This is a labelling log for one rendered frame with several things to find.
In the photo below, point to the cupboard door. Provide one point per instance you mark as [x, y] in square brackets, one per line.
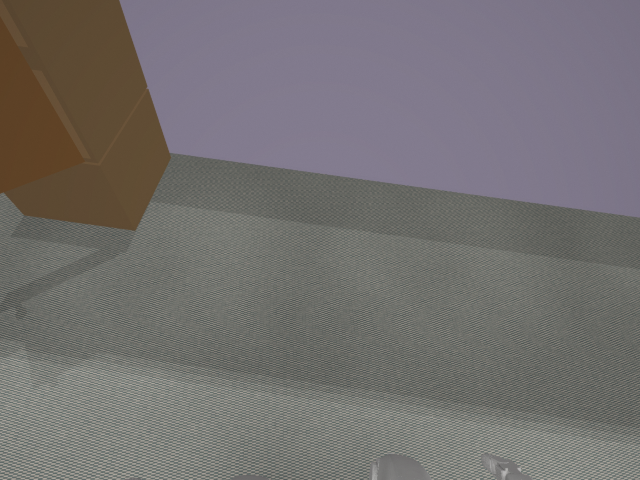
[34, 143]

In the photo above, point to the right robot hand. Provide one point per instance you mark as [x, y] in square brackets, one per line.
[502, 469]

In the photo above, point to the right robot thigh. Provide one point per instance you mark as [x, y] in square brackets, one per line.
[397, 467]

